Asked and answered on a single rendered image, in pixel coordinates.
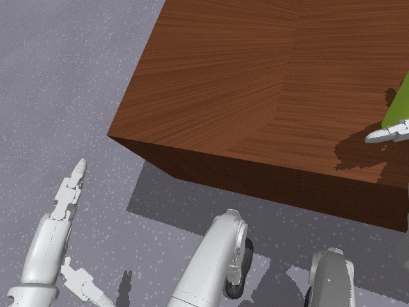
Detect left robot arm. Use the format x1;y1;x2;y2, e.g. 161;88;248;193
7;283;59;307

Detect left robot foot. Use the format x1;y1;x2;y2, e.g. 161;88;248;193
226;238;253;299

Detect can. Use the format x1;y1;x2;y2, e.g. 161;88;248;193
382;71;409;128

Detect right robot hand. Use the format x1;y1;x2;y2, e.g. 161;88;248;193
365;118;409;143

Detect left robot hand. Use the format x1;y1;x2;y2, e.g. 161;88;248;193
20;158;117;307

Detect right robot arm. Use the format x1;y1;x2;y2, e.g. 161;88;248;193
396;183;409;273

